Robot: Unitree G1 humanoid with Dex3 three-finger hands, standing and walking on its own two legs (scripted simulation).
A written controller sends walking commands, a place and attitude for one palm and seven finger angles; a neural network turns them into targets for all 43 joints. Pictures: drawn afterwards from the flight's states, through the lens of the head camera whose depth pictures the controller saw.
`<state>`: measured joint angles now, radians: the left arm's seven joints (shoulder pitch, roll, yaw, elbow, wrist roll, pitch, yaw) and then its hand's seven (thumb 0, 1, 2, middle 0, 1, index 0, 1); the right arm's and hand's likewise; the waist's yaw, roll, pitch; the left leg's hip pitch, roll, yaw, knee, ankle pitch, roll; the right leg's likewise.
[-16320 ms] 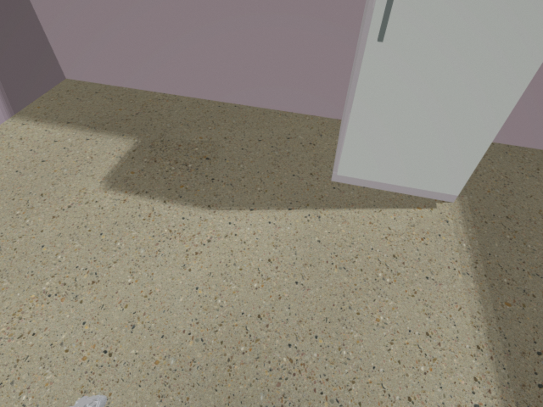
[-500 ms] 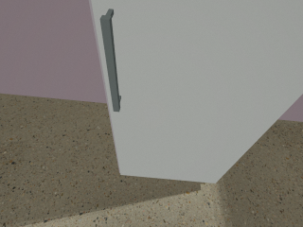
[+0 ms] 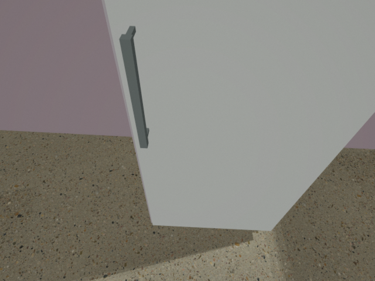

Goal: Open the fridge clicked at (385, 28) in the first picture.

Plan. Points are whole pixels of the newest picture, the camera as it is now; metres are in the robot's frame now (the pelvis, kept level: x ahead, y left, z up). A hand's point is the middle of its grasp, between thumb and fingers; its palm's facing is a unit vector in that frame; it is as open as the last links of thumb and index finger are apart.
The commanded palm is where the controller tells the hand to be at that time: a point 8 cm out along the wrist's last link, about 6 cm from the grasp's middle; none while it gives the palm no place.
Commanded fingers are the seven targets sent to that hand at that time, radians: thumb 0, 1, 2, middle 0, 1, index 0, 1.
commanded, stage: come to a stop and stand still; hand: left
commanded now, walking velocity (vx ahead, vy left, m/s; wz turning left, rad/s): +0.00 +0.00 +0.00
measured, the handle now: (139, 97) +0.45 +0.15 +0.16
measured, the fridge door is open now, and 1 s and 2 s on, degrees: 0 0 0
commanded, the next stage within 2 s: look again from close up in 0.88 s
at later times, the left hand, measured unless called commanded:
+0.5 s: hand out of the picture +0.02 +0.18 -0.17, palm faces +0.02 -0.97 -0.26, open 7.4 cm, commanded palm none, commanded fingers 0.00 0.90 0.90 -0.20 -0.30 -0.20 -0.30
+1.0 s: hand out of the picture -0.05 +0.20 -0.17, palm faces +0.01 -0.96 -0.27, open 7.4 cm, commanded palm none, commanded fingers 0.00 0.90 0.90 -0.20 -0.30 -0.20 -0.30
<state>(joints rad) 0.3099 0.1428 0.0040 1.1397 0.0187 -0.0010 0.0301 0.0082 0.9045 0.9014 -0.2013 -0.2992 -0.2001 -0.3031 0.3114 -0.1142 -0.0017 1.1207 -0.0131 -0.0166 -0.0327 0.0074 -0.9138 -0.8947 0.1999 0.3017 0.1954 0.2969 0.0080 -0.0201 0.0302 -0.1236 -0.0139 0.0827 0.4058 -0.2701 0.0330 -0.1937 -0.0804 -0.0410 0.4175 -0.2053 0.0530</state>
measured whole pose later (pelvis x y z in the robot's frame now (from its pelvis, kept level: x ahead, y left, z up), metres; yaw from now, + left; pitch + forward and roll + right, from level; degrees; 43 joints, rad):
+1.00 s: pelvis -0.05 -0.01 +0.00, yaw +0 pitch -2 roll +0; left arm 0.31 0.24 0.01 1.06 0.02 -0.01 0.03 0.01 0.90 0.90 -0.20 -0.30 -0.20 -0.30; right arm 0.29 -0.22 -0.02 1.09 -0.01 0.00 0.00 0.00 -0.90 -0.89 0.20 0.30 0.20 0.30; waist 0.00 0.00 0.03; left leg -0.21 0.00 0.07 0.48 -0.23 0.03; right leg -0.26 -0.07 -0.05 0.44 -0.15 0.03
